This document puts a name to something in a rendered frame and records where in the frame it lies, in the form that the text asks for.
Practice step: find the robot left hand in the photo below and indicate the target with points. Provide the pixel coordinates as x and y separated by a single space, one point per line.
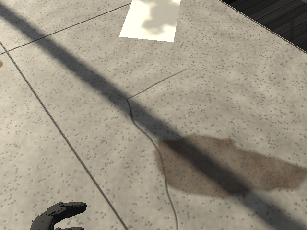
56 213

